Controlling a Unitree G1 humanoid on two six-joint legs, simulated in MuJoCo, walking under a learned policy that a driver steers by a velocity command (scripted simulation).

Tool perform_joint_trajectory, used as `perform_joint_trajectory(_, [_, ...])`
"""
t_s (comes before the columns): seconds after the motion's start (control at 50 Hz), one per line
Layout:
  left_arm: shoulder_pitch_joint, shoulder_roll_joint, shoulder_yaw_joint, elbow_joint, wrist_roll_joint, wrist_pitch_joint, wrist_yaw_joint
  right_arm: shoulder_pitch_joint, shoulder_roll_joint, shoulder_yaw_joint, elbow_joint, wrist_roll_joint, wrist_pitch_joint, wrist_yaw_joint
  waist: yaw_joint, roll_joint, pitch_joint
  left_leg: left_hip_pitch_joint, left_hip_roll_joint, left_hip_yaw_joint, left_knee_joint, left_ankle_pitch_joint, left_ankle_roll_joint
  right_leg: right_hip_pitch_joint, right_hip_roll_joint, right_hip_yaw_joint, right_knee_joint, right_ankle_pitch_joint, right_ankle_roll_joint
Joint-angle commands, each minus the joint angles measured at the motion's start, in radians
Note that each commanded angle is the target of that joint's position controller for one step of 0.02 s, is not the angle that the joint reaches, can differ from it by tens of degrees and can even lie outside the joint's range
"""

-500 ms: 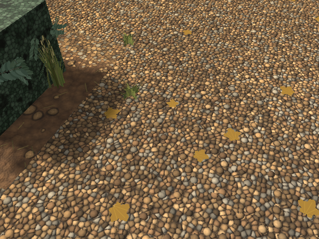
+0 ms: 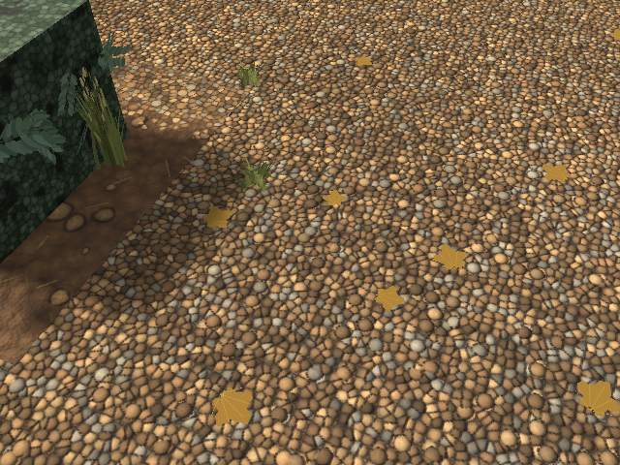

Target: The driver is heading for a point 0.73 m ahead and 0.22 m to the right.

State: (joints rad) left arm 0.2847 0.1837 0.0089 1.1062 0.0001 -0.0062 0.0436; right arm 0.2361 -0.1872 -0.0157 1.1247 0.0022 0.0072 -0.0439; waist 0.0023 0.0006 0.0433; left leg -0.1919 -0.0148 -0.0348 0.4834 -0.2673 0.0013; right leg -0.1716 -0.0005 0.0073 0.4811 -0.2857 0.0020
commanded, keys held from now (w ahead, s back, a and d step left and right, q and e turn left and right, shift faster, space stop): no key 0.44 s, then w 0.44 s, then w+e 0.12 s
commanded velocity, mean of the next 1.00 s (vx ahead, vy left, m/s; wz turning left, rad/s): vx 0.17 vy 0.00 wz -0.02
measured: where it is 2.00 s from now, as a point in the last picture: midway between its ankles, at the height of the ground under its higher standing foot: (360, 414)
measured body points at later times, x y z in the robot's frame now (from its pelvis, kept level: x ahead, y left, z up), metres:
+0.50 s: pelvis -0.01 +0.00 +0.00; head +0.00 +0.00 +0.45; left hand -0.03 +0.23 -0.16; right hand -0.01 -0.24 -0.16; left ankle +0.00 +0.12 -0.74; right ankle -0.02 -0.12 -0.74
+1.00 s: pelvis +0.14 +0.02 +0.00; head +0.16 +0.04 +0.45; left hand +0.30 +0.26 -0.12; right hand +0.03 -0.20 -0.14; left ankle +0.01 +0.12 -0.74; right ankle +0.28 -0.12 -0.68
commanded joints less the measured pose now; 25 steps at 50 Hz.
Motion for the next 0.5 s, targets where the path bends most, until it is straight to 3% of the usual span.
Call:
perform_joint_trajectory(0.02, [0.066,0.088,0.014,-0.012,0.0,-0.005,0.003,0.051,-0.09,-0.012,-0.017,0.0,-0.006,-0.003,0.0,-0.001,0.026,-0.015,0.019,-0.013,-0.08,0.136,0.019,-0.049,-0.014,0.011,-0.087,0.116,-0.012])
perform_joint_trajectory(0.44, [0.107,0.064,0.015,-0.012,-0.002,-0.009,0.003,0.107,-0.066,-0.008,-0.023,0.001,-0.013,-0.005,0.0,-0.001,0.033,-0.037,0.02,-0.01,-0.078,0.109,0.018,-0.069,-0.014,0.016,-0.089,0.094,-0.02])
perform_joint_trajectory(0.46, [0.127,0.051,0.012,-0.001,-0.001,-0.008,0.004,0.128,-0.053,-0.005,-0.012,0.0,-0.012,-0.006,0.0,-0.003,0.007,-0.026,0.01,0.001,-0.081,0.016,0.019,-0.059,-0.004,0.007,-0.095,-0.001,-0.022])
perform_joint_trajectory(0.5, [0.128,0.082,0.025,-0.006,-0.013,-0.005,0.01,0.132,-0.075,-0.015,-0.016,0.011,-0.011,-0.011,0.001,-0.014,0.048,-0.088,-0.021,0.023,-0.043,-0.303,0.042,-0.109,0.009,0.012,-0.082,-0.321,-0.055])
